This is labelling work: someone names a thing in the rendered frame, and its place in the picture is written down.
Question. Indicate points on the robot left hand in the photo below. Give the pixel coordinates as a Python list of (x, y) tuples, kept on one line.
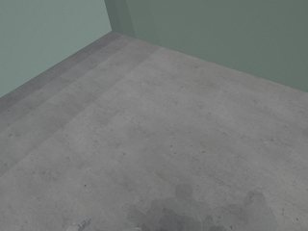
[(79, 224)]

